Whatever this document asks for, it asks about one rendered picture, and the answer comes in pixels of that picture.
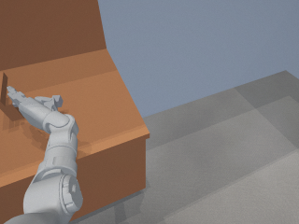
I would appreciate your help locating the left robot upper arm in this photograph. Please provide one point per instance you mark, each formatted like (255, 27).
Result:
(50, 201)

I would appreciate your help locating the tap lever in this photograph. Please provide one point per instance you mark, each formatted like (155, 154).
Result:
(59, 100)

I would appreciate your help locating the counter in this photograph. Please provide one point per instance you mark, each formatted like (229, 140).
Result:
(58, 47)

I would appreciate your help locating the robot left hand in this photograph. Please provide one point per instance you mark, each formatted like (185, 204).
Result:
(34, 110)

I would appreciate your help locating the left robot forearm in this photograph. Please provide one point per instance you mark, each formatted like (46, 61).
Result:
(62, 148)

